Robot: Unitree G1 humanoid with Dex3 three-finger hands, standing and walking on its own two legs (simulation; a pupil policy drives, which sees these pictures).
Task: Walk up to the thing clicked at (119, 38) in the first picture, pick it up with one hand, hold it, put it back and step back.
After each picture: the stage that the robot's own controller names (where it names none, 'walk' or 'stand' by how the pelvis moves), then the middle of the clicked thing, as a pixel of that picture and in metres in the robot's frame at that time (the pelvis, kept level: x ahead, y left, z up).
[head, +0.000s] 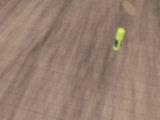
stand; (118, 39) +1.26 -0.41 -0.66
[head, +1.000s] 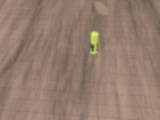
walk; (94, 43) +1.19 -0.06 -0.63
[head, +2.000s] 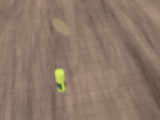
walk; (60, 80) +0.72 +0.19 -0.64
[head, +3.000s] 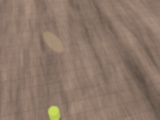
walk; (55, 117) +0.41 +0.16 -0.64
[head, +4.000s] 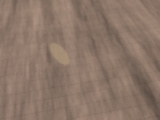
stand; out of the picture +0.32 +0.15 -0.66
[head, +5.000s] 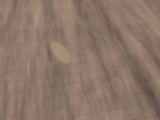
stand; out of the picture +0.32 +0.15 -0.66
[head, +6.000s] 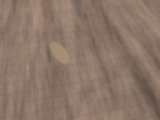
stand; out of the picture +0.32 +0.16 -0.66
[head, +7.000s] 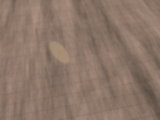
stand; out of the picture +0.31 +0.16 -0.66
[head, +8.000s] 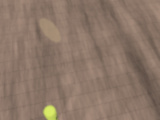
go down; (51, 115) +0.34 +0.16 -0.62
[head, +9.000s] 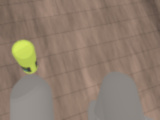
go down; (27, 59) +0.41 +0.19 -0.24
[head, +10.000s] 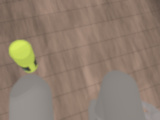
close in; (26, 59) +0.41 +0.19 -0.24
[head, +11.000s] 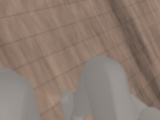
close in; out of the picture +0.40 +0.23 -0.16
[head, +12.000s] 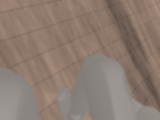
close; out of the picture +0.41 +0.24 -0.16
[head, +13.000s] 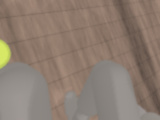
lift; out of the picture +0.33 +0.23 -0.15
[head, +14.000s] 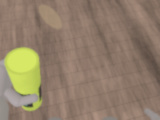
lift; (28, 85) +0.30 +0.17 +0.04
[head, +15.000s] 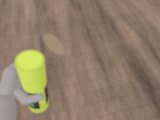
hold; (35, 86) +0.30 +0.15 +0.04
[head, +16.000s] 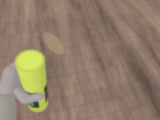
hold; (35, 85) +0.31 +0.16 +0.03
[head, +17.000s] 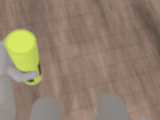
crouch; (27, 63) +0.38 +0.17 -0.04
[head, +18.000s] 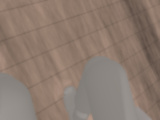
lower; out of the picture +0.42 +0.24 -0.16
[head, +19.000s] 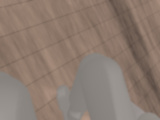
lower; out of the picture +0.42 +0.26 -0.16
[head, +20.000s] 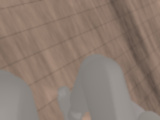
lower; out of the picture +0.41 +0.24 -0.16
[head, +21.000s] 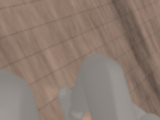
lower; out of the picture +0.40 +0.25 -0.16
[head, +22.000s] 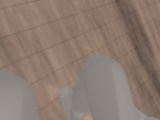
loosen; out of the picture +0.39 +0.24 -0.16
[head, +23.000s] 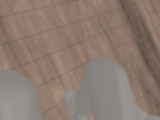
withdraw; out of the picture +0.40 +0.23 -0.17
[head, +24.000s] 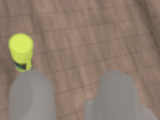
walk; (22, 56) +0.41 +0.21 -0.21
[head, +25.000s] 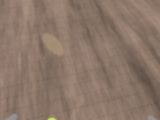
stand; out of the picture +0.33 +0.16 -0.58
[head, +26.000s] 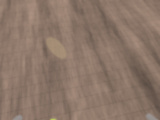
stand; out of the picture +0.34 +0.17 -0.60
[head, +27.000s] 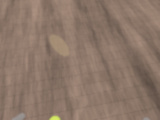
stand; out of the picture +0.35 +0.16 -0.60
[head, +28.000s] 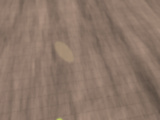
walk; out of the picture +0.37 +0.16 -0.65
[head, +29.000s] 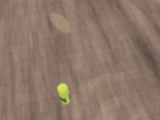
walk; (64, 94) +0.49 +0.15 -0.64
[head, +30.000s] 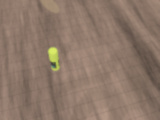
walk; (54, 59) +0.79 +0.20 -0.63
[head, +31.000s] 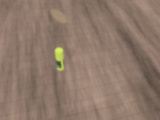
stand; (59, 59) +0.97 +0.20 -0.64
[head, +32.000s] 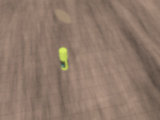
stand; (63, 59) +0.98 +0.17 -0.66
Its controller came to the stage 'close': yes
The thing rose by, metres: 0.68
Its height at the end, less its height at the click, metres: +0.00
